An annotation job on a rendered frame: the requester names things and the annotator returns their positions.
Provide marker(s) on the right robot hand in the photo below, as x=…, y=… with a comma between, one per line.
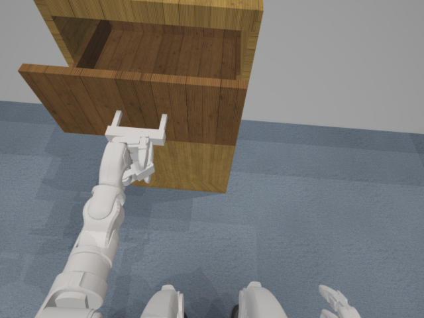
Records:
x=338, y=302

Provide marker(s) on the right robot thigh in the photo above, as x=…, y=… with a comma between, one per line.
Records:
x=258, y=302

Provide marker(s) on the cabinet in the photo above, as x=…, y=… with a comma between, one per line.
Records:
x=178, y=165

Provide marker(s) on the handle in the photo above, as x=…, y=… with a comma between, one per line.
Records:
x=157, y=137

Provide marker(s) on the left robot thigh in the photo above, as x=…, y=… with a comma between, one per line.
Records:
x=165, y=304

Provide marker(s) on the drawer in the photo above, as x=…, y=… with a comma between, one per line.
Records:
x=192, y=74

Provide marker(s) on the left robot forearm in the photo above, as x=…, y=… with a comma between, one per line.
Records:
x=82, y=284

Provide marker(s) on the robot thigh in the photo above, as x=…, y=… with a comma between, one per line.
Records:
x=165, y=304
x=258, y=302

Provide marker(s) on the left robot hand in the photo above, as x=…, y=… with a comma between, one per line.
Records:
x=116, y=159

